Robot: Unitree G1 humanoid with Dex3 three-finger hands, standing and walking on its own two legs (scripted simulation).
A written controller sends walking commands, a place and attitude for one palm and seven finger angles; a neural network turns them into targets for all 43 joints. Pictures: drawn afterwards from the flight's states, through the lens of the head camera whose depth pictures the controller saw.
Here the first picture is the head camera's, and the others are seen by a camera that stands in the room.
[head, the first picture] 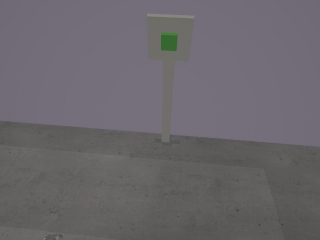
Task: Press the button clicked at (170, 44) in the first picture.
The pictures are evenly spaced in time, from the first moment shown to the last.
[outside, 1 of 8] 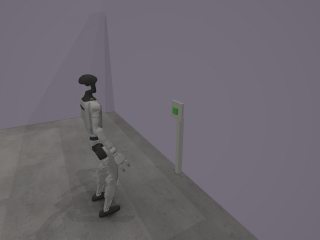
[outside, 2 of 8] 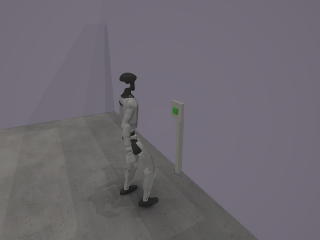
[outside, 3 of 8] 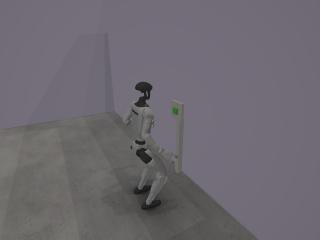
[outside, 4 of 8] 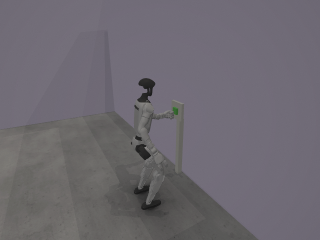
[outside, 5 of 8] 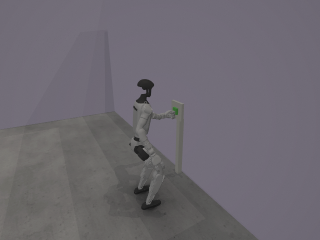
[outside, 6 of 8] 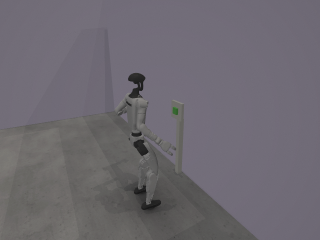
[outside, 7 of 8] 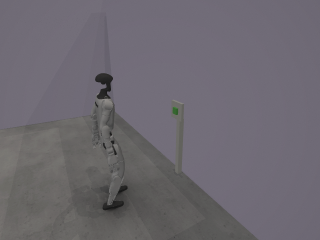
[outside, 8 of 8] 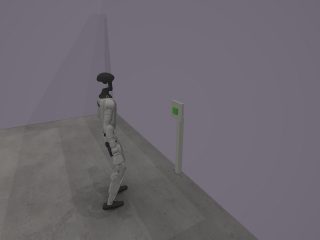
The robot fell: no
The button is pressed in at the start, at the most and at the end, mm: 0 13 0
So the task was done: yes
